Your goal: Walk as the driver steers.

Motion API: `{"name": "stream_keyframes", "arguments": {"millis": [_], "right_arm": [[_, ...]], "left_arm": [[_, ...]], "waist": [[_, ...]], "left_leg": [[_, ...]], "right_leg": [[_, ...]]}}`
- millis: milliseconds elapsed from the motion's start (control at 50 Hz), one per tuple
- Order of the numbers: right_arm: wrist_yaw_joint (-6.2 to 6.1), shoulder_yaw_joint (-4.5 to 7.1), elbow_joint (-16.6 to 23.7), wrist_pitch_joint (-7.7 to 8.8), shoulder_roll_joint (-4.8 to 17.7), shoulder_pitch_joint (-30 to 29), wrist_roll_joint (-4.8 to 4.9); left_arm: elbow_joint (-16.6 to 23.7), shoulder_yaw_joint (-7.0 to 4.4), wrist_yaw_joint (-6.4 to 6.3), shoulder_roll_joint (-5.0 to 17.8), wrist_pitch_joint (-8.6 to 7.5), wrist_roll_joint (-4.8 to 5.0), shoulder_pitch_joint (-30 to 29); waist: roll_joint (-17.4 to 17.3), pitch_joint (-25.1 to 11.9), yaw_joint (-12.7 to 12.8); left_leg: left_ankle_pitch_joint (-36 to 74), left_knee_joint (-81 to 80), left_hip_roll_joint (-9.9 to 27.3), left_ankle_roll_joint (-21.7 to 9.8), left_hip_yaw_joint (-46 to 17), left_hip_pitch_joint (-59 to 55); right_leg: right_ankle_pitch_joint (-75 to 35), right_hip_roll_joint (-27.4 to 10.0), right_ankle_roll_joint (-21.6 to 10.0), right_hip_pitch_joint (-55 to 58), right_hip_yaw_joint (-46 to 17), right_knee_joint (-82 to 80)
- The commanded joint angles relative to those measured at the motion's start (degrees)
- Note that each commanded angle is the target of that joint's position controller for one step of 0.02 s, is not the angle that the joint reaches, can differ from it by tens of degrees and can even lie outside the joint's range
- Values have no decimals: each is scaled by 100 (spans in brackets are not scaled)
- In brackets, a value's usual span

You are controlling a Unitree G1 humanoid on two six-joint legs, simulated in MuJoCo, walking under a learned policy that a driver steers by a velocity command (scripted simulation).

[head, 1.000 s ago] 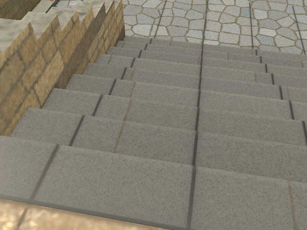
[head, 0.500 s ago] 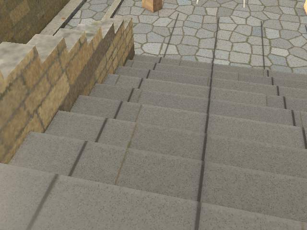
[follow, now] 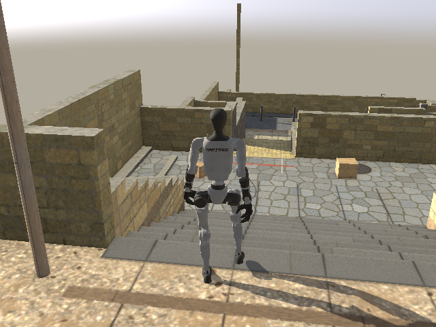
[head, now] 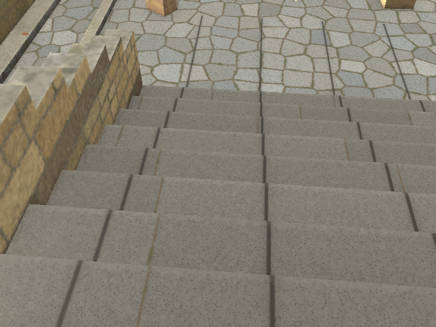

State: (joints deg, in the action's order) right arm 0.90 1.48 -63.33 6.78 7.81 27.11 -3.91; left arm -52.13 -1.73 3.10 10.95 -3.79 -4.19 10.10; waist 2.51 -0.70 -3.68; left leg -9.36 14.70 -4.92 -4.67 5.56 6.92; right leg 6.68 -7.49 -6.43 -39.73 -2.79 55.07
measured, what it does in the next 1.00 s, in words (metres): goes down, turning right: right foot, then left foot 0.14 m lower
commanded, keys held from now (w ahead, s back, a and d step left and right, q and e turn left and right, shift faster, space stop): w+e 0.76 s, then w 0.24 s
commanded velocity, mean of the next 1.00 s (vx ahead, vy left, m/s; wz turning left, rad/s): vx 0.50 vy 0.00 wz -0.45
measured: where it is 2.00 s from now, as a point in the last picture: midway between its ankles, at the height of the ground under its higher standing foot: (290, 237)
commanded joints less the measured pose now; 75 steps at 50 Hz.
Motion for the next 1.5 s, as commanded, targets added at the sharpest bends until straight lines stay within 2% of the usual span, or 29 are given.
{"name": "stream_keyframes", "arguments": {"millis": [20,280,300,320,340,380,460,560,620,720,780,820,840,860,880,900,920,940,980,1040,1120,1240,1260,1280,1300,1420,1460,1480,1500], "right_arm": [[67,-121,300,209,257,-102,-44],[-95,3,44,-57,904,561,3],[-116,-30,138,-7,736,754,-93],[-23,-190,386,73,434,868,-178],[211,-160,519,59,521,140,-94],[162,-46,990,90,706,-1157,57],[-183,-130,1231,-92,143,-1004,-123],[13,-217,1659,-226,149,-1307,-168],[53,-245,1986,-168,373,-2079,-125],[73,-254,2388,-373,437,-2418,-167],[17,-257,2115,-312,515,-2252,-62],[-12,13,1426,-187,976,-839,66],[28,177,1120,-109,1299,615,103],[229,288,1160,-156,1834,1092,63],[369,312,1095,-206,1942,1251,-248],[459,431,1129,-197,2073,376,-165],[447,53,1358,-83,792,-422,-126],[378,-165,1457,-37,172,-806,-173],[135,-204,1365,78,-41,-963,-27],[-39,-147,718,228,488,404,1],[218,-53,592,204,1099,127,-80],[-260,-342,-420,65,148,2452,-116],[-279,-110,168,-55,666,1370,455],[-221,-104,357,-115,798,973,557],[-12,-371,-15,-25,195,1443,-243],[-92,-100,-259,-174,727,1915,56],[133,-86,-257,-314,793,1950,-148],[336,-195,-159,-344,394,1979,-320],[470,-334,-492,-299,-289,3217,-199]], "left_arm": [[180,83,94,-98,113,42,68],[366,-302,-10,438,-146,293,-706],[159,-431,-85,783,-242,326,155],[-122,-451,-158,957,-252,310,1677],[-708,-436,-155,963,-210,131,3059],[-724,-558,-204,1034,-357,111,2223],[-382,-151,-149,-39,-379,157,1001],[-394,-56,-120,215,-440,-59,1380],[-687,75,-295,-103,-499,-5,2337],[-571,135,-166,233,-378,0,2642],[-495,103,-254,403,-212,129,2830],[-259,127,-121,550,-53,201,2473],[-150,240,102,202,-87,-29,2442],[-377,246,217,-197,-133,148,3625],[-76,259,215,-74,-165,290,3671],[394,169,135,386,-174,221,2783],[371,198,-83,356,-168,63,1907],[263,284,-169,112,-104,25,1925],[242,352,-50,-150,-43,-144,1575],[382,292,140,53,-44,-62,596],[503,248,189,289,35,-148,436],[987,355,130,-27,3,-90,-1419],[1301,102,42,393,-75,477,-2179],[1174,123,55,308,-15,578,-1995],[1003,481,180,-216,22,-182,-1424],[804,413,182,237,111,-142,-2024],[246,91,25,933,-58,32,-453],[-143,-66,6,1210,-105,38,1282],[-404,-236,165,1490,-75,-11,2794]], "waist": [[-534,249,343],[-692,112,452],[-373,-515,558],[625,-1656,1064],[659,-1732,1572],[48,-159,1413],[-113,177,352],[-29,239,322],[-356,41,909],[-14,434,827],[45,644,973],[-300,363,303],[-758,-752,-297],[-1920,-1983,-60],[-1137,-1831,-155],[-1656,-805,-108],[35,-60,108],[562,274,399],[-337,824,675],[-538,476,-72],[-507,279,449],[-572,678,-627],[-320,982,-370],[-25,910,-247],[-752,889,-322],[-297,1037,-825],[11,72,-114],[352,-1127,544],[1384,-2931,655]], "left_leg": [[2228,-892,1686,-1080,-568,713],[4416,822,1869,-376,641,-1137],[3989,2004,1483,3,825,83],[1429,3604,783,450,582,2124],[-2298,5497,220,484,-80,3194],[-1802,6183,807,150,-1113,4199],[-1015,5257,1127,48,-1127,2655],[1242,4305,1034,291,-574,1992],[3251,2348,1132,395,-1083,3086],[2331,1548,829,504,-902,1722],[2530,80,984,379,-1038,1460],[3080,-327,1016,178,-320,-547],[3632,1185,1653,-524,-896,-3196],[5690,2305,2822,-1834,-2185,-4577],[5870,2161,3511,-2309,-3193,-4486],[1813,1223,3955,-2469,-4591,-3841],[118,667,3333,-1740,-3598,-2304],[441,358,2652,-1421,-2465,-588],[662,105,1554,-1082,-1416,1668],[771,-6,1444,-1274,-1294,1516],[2554,558,1781,-1165,-1406,961],[1377,1412,2007,-1080,-2195,-2239],[234,1173,1826,-759,-1942,-57],[-595,1026,1491,-632,-1559,1271],[-689,1054,1318,-941,-1405,1601],[209,2482,1318,-685,-2100,-632],[1039,4026,895,-262,-1537,334],[35,5479,733,142,-1254,1978],[-3741,8379,359,487,-844,2998]], "right_leg": [[-1175,-33,109,473,165,-839],[-276,964,-220,1979,782,-2282],[-1326,914,-659,3790,361,-1699],[-556,-30,-1531,6224,-1688,-2326],[-548,-765,-1863,6836,-3371,-3463],[-91,-602,-1291,5318,-2765,-3742],[134,-138,-1219,2481,-1862,-4224],[4,485,-986,643,-1239,-3615],[490,641,-902,1767,-1512,-2365],[1885,681,-944,875,-2552,-1576],[2082,818,-645,1806,-2932,-526],[1611,1114,-319,1086,-2443,891],[829,1411,155,-481,-1890,2615],[4107,2088,519,-1723,-795,5766],[4080,1964,580,-2892,-922,7154],[3374,1302,718,-4522,-917,7446],[1671,796,572,-4369,-1152,6195],[491,433,430,-2962,-1117,4806],[-530,-162,139,-1467,-531,2588],[-2064,29,390,-843,209,-100],[-2025,254,319,-400,24,-60],[-2654,-120,515,-3354,-251,-1854],[-3116,-41,468,-1099,-93,-1962],[-3666,289,437,421,288,-2129],[-3814,104,321,718,222,-1884],[-2762,-19,510,920,82,-4486],[-3670,5,208,3793,642,-4197],[-4632,-465,-223,6586,389,-2827],[-7454,-1681,-1559,9071,-312,-988]]}}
